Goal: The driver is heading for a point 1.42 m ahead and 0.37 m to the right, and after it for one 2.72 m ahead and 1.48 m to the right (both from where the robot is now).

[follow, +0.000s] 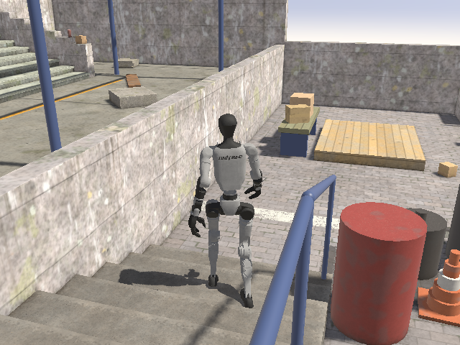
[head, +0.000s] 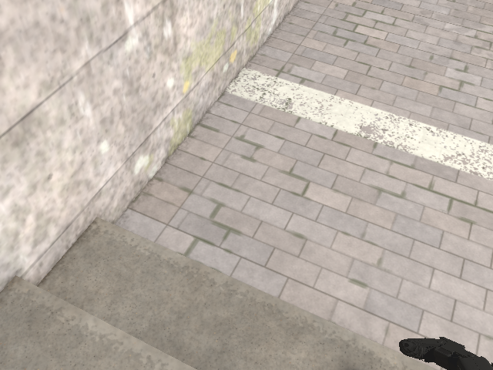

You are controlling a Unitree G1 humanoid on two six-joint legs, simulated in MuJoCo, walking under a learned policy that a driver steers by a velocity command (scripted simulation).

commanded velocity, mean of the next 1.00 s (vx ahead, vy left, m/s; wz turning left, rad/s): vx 0.37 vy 0.00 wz -0.51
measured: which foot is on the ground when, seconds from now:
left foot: down 0.00-0.32, up 0.34-0.82, down 0.84-1.00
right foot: down 0.00-0.04, up 0.06-0.34, down 0.36-0.84, up 0.86-1.00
